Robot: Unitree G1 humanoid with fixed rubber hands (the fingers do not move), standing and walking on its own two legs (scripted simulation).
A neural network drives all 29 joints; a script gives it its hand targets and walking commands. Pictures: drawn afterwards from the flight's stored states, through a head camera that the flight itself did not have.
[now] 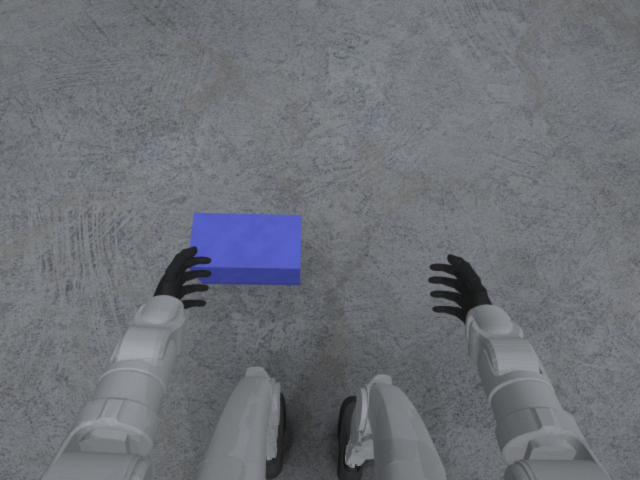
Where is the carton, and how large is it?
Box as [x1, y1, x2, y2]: [189, 213, 301, 284]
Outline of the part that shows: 194,213 190,246 195,245 197,247 197,252 194,256 207,256 211,259 211,261 208,264 197,264 189,268 190,270 206,269 211,272 211,275 208,277 197,277 202,283 299,284 301,215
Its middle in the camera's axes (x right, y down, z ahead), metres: -0.20 +0.02 +1.07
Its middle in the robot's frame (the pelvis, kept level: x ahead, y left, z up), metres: +0.57 +0.18 -0.60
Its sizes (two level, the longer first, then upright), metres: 0.280 0.148 0.166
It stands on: the floor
